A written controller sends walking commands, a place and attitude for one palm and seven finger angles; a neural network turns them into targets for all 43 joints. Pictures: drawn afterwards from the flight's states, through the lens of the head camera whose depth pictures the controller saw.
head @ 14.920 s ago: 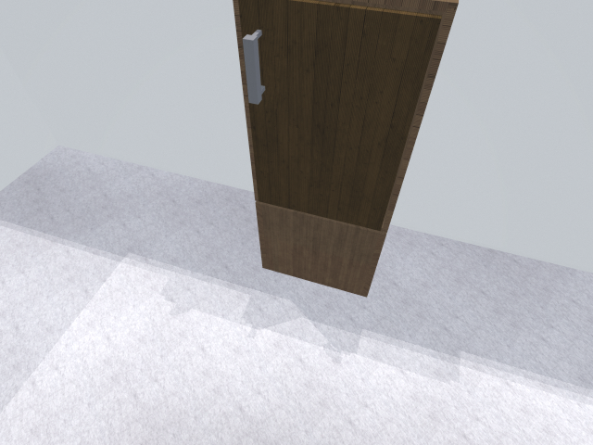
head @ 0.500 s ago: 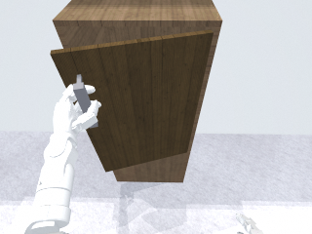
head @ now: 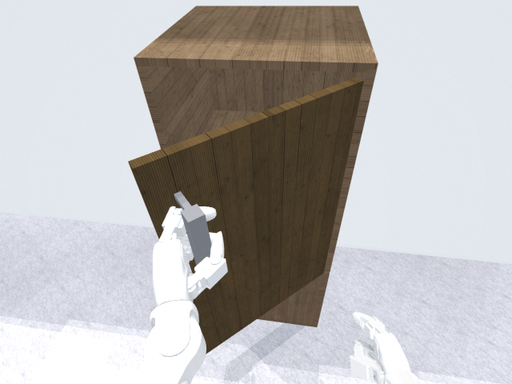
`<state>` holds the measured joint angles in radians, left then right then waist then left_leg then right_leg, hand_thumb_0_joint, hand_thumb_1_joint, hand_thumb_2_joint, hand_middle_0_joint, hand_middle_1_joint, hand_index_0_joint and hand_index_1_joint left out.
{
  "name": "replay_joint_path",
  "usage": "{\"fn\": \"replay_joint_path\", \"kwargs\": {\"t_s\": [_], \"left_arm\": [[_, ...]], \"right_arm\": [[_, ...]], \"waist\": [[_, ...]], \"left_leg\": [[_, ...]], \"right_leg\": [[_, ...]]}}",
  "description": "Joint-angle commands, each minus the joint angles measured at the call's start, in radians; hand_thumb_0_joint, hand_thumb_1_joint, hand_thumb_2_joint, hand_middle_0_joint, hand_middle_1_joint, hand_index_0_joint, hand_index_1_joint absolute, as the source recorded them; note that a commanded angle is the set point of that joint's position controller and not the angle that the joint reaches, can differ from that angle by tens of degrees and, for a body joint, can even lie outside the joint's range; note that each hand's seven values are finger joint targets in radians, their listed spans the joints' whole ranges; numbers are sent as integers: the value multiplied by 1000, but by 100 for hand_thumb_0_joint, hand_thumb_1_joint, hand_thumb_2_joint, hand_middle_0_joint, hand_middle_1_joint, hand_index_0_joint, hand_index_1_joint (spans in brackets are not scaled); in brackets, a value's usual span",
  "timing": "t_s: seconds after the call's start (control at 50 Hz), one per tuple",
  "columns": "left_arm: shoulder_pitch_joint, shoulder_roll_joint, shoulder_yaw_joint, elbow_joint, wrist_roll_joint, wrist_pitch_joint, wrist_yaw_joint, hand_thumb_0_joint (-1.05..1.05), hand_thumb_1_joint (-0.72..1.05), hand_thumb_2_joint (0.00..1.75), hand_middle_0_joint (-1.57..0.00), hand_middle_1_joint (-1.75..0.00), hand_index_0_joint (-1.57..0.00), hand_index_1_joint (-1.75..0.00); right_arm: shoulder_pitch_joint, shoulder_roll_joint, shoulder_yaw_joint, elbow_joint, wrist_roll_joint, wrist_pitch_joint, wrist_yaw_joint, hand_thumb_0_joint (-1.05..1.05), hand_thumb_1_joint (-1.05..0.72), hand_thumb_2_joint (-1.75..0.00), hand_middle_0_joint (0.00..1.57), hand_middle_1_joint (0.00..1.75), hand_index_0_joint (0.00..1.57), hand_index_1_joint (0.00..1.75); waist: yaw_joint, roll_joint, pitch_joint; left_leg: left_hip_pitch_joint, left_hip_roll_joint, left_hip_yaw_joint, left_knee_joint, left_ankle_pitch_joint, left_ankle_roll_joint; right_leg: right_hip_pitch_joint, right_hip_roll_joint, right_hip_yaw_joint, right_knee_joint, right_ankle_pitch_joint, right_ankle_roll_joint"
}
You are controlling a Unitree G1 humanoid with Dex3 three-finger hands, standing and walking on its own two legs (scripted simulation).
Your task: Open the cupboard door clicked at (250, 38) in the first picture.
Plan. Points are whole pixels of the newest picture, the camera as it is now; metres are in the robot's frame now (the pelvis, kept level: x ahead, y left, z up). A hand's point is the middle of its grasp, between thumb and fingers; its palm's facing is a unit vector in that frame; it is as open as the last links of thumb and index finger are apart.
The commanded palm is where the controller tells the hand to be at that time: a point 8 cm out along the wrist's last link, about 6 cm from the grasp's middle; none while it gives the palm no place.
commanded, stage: open thumb and fingers to let go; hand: left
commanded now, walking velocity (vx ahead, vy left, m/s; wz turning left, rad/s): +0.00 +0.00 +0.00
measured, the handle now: (194, 237) +0.29 +0.12 +0.12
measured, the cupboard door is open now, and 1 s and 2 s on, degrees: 43 40 42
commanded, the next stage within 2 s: slide the hand sideways off the handle in 0.88 s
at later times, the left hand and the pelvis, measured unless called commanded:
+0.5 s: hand (213, 260) +0.25 +0.08 +0.13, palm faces +0.32 -0.95 +0.03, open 11.1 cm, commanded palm +0.20 +0.12 +0.12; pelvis -0.02 +0.00 +0.00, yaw +0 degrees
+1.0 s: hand (208, 253) +0.26 +0.09 +0.13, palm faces +0.29 -0.96 +0.01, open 14.8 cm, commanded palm +0.21 +0.12 +0.12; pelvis -0.02 +0.02 +0.00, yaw +0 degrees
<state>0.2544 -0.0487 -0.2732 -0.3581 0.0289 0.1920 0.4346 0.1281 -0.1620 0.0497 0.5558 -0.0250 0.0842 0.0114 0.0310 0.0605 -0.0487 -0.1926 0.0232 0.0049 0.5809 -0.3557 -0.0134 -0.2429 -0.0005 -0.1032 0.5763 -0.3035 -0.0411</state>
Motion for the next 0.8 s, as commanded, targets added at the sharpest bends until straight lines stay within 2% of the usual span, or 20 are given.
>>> {"fn": "replay_joint_path", "kwargs": {"t_s": [0.0, 0.02, 0.04, 0.06, 0.1, 0.14, 0.2, 0.24, 0.26, 0.34, 0.36, 0.44, 0.46, 0.5, 0.54, 0.56, 0.6, 0.66, 0.76, 0.78], "left_arm": [[-167, -57, 17, -235, 5, -70, 19, 0, 90, 90, -40, -135, -40, -135], [-200, -54, 28, -208, 2, -71, 29, 0, 90, 90, -40, -135, -40, -135], [-303, -31, 54, -180, 3, -74, 45, 0, 90, 90, -40, -135, -40, -135], [-307, -25, 69, -164, 5, -74, 53, 0, 83, 87, -40, -134, -40, -134], [-285, -20, 84, -133, 1, -82, 54, 0, 69, 81, -38, -133, -38, -133], [-290, -27, 75, -132, 0, -96, 40, 0, 55, 75, -38, -131, -38, -131], [-271, -33, 62, -134, 1, -112, 19, 0, 34, 66, -36, -129, -36, -129], [-274, -28, 63, -131, 3, -119, 7, 0, 20, 60, -35, -127, -35, -127], [-268, -32, 56, -126, 5, -118, 3, 0, 13, 57, -35, -127, -35, -127], [-296, -20, 76, -106, -4, -122, 7, 0, -15, 45, -32, -124, -32, -124], [-316, -29, 68, -97, -4, -121, 10, 0, -22, 42, -32, -123, -32, -123], [-346, -28, 78, -88, -6, -124, 24, 0, -50, 30, -30, -120, -30, -120], [-353, -23, 79, -76, -1, -122, 27, 0, -50, 30, -30, -120, -30, -120], [-378, -46, 60, -64, 4, -121, 31, 0, -50, 30, -29, -115, -29, -115], [-388, -37, 69, -74, 5, -120, 37, 0, -50, 30, -27, -105, -27, -105], [-380, -39, 66, -64, 9, -116, 39, 0, -50, 30, -27, -100, -27, -100], [-392, -68, 43, -49, 13, -110, 42, 0, -50, 30, -25, -90, -25, -90], [-388, -70, 37, -50, 23, -99, 51, 0, -50, 30, -22, -75, -22, -75], [-418, -117, -7, -29, 40, -75, 68, 0, -50, 30, -18, -50, -18, -50], [-423, -131, -16, -20, 36, -70, 71, 0, -50, 30, -18, -45, -18, -45]], "right_arm": [[-179, -82, -30, -166, 1, -43, -14, 0, -90, -90, 20, 30, 20, 30], [-191, -81, -28, -160, 1, -44, -20, 0, -90, -90, 20, 30, 20, 30], [-193, -82, -23, -148, -2, -47, -29, 0, -90, -90, 20, 30, 20, 30], [-200, -79, -28, -143, -2, -49, -36, 0, -90, -90, 20, 30, 20, 30], [-198, -76, -28, -140, -5, -53, -44, 0, -90, -90, 20, 30, 20, 30], [-186, -76, -30, -137, -5, -58, -48, 0, -90, -90, 20, 30, 20, 30], [-175, -79, -34, -139, -3, -62, -45, 0, -90, -90, 20, 30, 20, 30], [-171, -81, -36, -139, -3, -64, -46, 0, -90, -90, 20, 30, 20, 30], [-172, -83, -36, -141, -1, -65, -46, 0, -90, -90, 20, 30, 20, 30], [-181, -82, -34, -142, -1, -72, -51, 0, -90, -90, 20, 30, 20, 30], [-184, -83, -34, -139, 2, -73, -52, 0, -90, -90, 20, 30, 20, 30], [-187, -82, -32, -138, -5, -80, -54, 0, -90, -90, 20, 30, 20, 30], [-189, -83, -34, -133, 0, -76, -52, 0, -90, -90, 20, 30, 20, 30], [-186, -80, -32, -132, -1, -77, -51, 0, -90, -90, 20, 30, 20, 30], [-183, -81, -34, -132, -3, -78, -50, 0, -90, -90, 20, 30, 20, 30], [-185, -82, -35, -128, -2, -73, -49, 0, -90, -90, 20, 30, 20, 30], [-178, -82, -31, -129, -1, -69, -45, 0, -90, -90, 20, 30, 20, 30], [-178, -83, -33, -129, 0, -59, -40, 0, -90, -90, 20, 30, 20, 30], [-184, -83, -32, -127, 1, -43, -27, 0, -90, -90, 20, 30, 20, 30], [-186, -84, -31, -127, 2, -40, -26, 0, -90, -90, 20, 30, 20, 30]], "waist": [[11, -129, -79], [7, -139, -63], [-4, -148, -57], [6, -142, -48], [17, -172, -83], [13, -175, -102], [17, -132, -107], [12, -141, -99], [15, -116, -85], [15, -150, -65], [15, -129, -43], [17, -152, -53], [18, -121, -49], [14, -126, -50], [16, -129, -78], [18, -94, -71], [13, -126, -69], [18, -98, -78], [11, -87, -71], [11, -107, -72]], "left_leg": [[-33, -27, -18, -47, 248, 28], [-34, -31, -15, -40, 223, 31], [-35, -40, -16, -38, 193, 33], [-24, -40, -14, -38, 179, 34], [-15, -43, -7, -43, 180, 37], [-6, -44, -4, -46, 197, 38], [-1, -38, -3, -62, 207, 35], [0, -37, 1, -65, 205, 37], [-1, -37, -3, -69, 194, 36], [-3, -39, 0, -77, 156, 37], [-1, -37, -5, -84, 140, 35], [6, -41, -2, -91, 131, 38], [6, -39, -6, -98, 123, 34], [9, -38, -7, -106, 122, 35], [16, -38, -6, -104, 140, 35], [15, -35, -10, -110, 140, 31], [8, -32, -16, -120, 149, 30], [6, -26, -23, -124, 174, 23], [1, -19, -33, -121, 189, 16], [-2, -17, -37, -122, 185, 16]], "right_leg": [[87, -23, 65, -105, 255, 7], [68, -26, 75, -126, 207, 11], [52, -34, 90, -150, 151, 16], [46, -34, 97, -172, 106, 15], [74, -43, 114, -186, 99, 19], [93, -48, 126, -190, 131, 24], [104, -47, 117, -176, 158, 20], [105, -49, 121, -184, 161, 22], [96, -46, 116, -187, 133, 17], [79, -47, 124, -220, 42, 21], [64, -47, 120, -229, 6, 18], [64, -45, 121, -241, -28, 20], [63, -44, 114, -238, -39, 14], [59, -40, 103, -228, -30, 14], [76, -39, 102, -222, -4, 13], [73, -35, 89, -210, 6, 7], [73, -30, 73, -192, 32, 7], [83, -24, 60, -168, 73, -2], [61, -17, 38, -136, 94, -8], [56, -15, 32, -127, 90, -7]]}}
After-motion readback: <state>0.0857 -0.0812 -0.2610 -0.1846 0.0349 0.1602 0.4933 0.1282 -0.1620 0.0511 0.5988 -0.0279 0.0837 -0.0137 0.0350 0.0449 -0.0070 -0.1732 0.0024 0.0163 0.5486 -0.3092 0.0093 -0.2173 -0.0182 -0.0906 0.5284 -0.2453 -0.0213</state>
